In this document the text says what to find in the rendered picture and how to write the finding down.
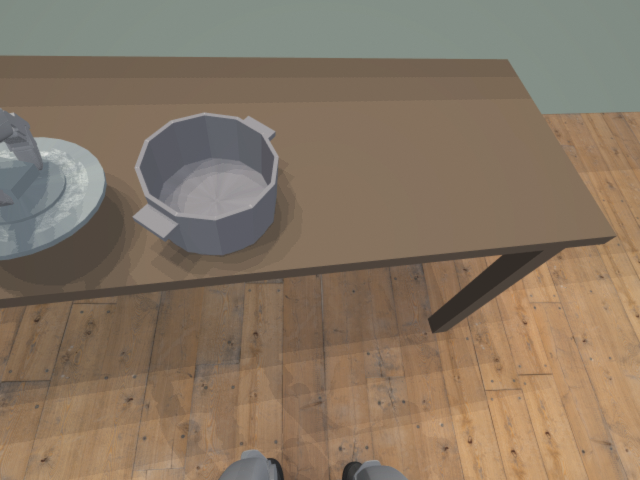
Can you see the knob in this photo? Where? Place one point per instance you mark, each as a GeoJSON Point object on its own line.
{"type": "Point", "coordinates": [16, 176]}

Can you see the left robot hand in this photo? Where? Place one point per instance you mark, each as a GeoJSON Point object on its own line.
{"type": "Point", "coordinates": [14, 131]}

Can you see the table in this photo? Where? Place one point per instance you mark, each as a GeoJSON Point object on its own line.
{"type": "Point", "coordinates": [382, 162]}

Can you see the pot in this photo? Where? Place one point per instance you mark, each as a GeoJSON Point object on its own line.
{"type": "Point", "coordinates": [210, 181]}

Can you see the robot left shin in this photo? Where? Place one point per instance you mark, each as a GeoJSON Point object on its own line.
{"type": "Point", "coordinates": [252, 454]}

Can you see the robot shin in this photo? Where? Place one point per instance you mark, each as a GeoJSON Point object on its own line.
{"type": "Point", "coordinates": [252, 454]}
{"type": "Point", "coordinates": [368, 464]}

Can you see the robot right shin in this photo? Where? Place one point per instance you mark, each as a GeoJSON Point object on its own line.
{"type": "Point", "coordinates": [368, 464]}

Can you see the lid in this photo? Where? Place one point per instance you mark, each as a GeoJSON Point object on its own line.
{"type": "Point", "coordinates": [63, 198]}

